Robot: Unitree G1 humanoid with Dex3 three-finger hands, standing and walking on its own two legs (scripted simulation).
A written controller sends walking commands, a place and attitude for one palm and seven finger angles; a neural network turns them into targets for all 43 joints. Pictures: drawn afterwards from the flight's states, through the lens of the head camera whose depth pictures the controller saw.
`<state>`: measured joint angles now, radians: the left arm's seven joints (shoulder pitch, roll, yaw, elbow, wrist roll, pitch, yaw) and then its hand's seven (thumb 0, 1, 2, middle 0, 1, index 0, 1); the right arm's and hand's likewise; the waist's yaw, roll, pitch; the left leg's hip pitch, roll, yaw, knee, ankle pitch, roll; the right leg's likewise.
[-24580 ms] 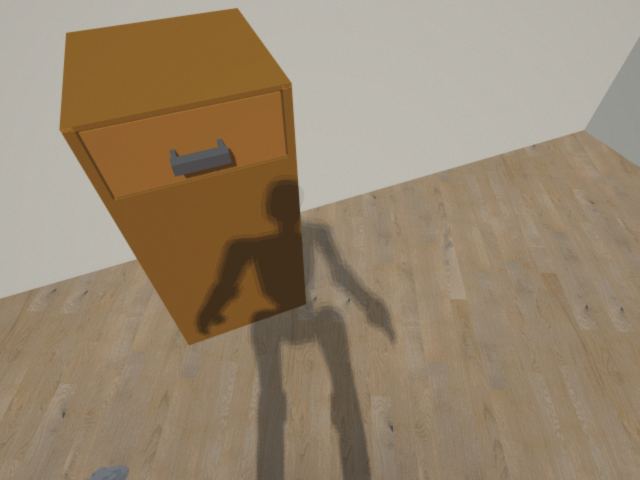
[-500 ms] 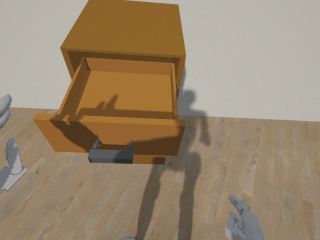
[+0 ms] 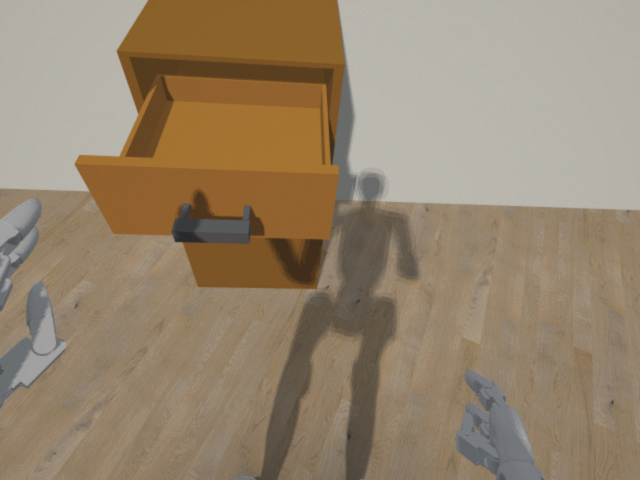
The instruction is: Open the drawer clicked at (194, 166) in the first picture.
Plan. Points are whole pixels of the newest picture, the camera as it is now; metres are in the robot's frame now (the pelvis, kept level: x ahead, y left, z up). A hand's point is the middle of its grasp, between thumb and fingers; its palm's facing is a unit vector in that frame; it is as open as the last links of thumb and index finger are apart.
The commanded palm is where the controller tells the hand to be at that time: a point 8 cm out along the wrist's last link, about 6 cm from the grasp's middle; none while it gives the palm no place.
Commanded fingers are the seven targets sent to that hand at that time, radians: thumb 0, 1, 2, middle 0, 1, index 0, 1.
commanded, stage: stop stepping back and stand still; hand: left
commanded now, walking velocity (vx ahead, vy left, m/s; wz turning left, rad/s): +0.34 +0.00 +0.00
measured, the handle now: (214, 220) +0.48 +0.19 +0.00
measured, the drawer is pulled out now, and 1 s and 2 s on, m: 0.30 0.30 0.30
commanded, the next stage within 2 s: let the arm hang, fingers relaxed in 0.74 s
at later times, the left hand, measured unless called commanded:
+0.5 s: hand out of the picture +0.08 +0.22 +0.17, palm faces +0.40 -0.76 -0.51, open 7.4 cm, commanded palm +0.03 +0.26 +0.18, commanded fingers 0.00 0.90 0.90 -0.20 -0.30 -0.20 -0.30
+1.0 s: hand out of the picture +0.07 +0.22 -0.06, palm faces +0.17 -0.90 -0.39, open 7.4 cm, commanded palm none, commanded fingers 0.00 0.90 0.90 -0.20 -0.30 -0.20 -0.30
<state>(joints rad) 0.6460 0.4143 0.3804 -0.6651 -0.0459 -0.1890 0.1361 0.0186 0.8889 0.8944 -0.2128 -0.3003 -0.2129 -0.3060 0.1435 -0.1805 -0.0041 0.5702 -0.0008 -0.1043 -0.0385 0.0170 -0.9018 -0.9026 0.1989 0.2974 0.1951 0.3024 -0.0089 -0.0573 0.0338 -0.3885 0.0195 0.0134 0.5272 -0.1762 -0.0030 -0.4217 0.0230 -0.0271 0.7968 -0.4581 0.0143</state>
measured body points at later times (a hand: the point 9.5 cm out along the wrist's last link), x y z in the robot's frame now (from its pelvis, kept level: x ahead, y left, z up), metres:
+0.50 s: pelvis -0.09 -0.03 +0.00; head -0.11 -0.03 +0.45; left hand +0.05 +0.25 +0.20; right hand +0.05 -0.27 -0.09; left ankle -0.08 +0.10 -0.73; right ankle -0.05 -0.10 -0.73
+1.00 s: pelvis -0.09 -0.02 -0.01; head -0.09 -0.05 +0.44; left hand +0.06 +0.27 -0.03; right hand +0.06 -0.25 -0.13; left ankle -0.08 +0.10 -0.73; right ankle -0.05 -0.10 -0.73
